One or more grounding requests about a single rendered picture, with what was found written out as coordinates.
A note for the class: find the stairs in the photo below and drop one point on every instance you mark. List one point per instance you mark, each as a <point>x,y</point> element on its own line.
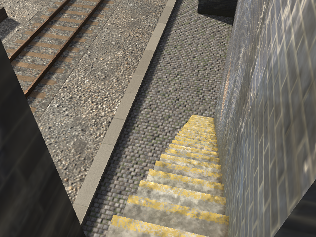
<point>183,195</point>

